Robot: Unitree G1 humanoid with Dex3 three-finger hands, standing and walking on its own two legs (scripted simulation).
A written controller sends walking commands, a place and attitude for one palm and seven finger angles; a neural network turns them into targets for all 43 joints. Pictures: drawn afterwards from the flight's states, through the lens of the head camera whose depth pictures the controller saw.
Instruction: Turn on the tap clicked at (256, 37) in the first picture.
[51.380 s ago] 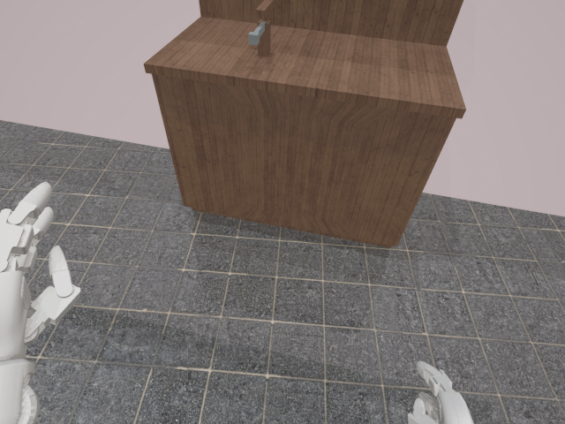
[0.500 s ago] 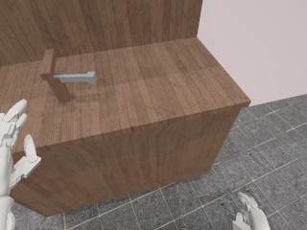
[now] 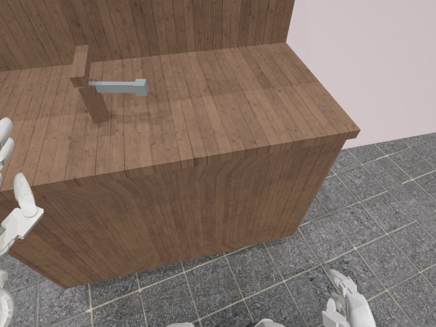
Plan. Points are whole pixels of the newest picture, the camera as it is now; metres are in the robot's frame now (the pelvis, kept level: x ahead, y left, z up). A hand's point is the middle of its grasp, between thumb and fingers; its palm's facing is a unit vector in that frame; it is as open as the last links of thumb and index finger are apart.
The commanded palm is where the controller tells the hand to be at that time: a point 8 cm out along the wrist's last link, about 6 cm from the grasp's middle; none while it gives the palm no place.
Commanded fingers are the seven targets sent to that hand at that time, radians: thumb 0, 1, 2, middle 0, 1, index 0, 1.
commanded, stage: step back with the hand held close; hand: left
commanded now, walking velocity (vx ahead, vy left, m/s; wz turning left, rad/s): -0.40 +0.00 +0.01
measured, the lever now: (141, 87) +0.59 +0.23 +0.11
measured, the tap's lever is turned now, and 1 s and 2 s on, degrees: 77 77 77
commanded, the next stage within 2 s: stop stepping back and stand still in 1.06 s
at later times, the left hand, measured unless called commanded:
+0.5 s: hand (28, 239) +0.18 +0.24 +0.18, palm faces +0.42 -0.80 -0.44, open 7.4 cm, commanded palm +0.12 +0.29 +0.20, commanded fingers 0.00 0.90 0.90 -0.20 -0.30 -0.20 -0.30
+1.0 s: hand (61, 288) +0.13 +0.18 +0.19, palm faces +0.26 -0.85 -0.46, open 7.4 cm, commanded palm +0.08 +0.22 +0.20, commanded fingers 0.00 0.90 0.90 -0.20 -0.30 -0.20 -0.30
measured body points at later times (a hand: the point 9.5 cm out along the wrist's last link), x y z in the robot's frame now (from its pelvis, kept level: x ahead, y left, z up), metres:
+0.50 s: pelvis -0.03 +0.00 -0.01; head +0.00 +0.02 +0.44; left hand +0.16 +0.28 +0.20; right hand +0.13 -0.25 -0.08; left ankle +0.05 +0.09 -0.72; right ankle +0.07 -0.13 -0.70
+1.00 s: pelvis -0.10 -0.04 +0.03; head -0.06 -0.04 +0.48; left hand +0.11 +0.22 +0.21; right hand +0.06 -0.30 -0.05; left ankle -0.11 +0.03 -0.70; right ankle -0.20 -0.14 -0.71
